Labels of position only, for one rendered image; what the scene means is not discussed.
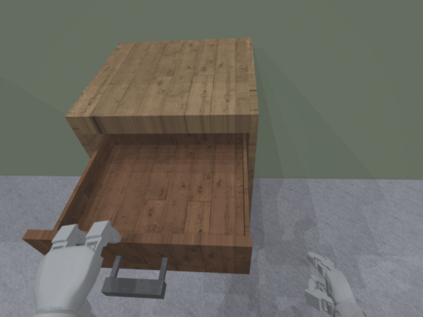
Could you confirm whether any right robot hand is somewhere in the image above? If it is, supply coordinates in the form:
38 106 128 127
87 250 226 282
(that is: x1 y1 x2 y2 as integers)
305 252 357 317

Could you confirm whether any handle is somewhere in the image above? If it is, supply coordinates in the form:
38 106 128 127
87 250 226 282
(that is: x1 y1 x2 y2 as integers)
101 256 169 299

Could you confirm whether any left robot hand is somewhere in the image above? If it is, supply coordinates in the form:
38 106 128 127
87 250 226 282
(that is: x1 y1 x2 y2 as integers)
34 221 121 317

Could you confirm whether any cabinet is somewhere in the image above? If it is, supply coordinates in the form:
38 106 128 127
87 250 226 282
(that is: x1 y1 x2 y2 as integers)
65 38 259 224

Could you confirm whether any drawer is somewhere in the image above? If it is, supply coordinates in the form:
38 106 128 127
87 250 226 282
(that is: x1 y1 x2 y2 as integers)
22 133 252 274

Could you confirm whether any right robot forearm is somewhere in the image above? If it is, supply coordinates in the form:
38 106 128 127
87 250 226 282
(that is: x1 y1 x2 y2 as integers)
334 302 368 317

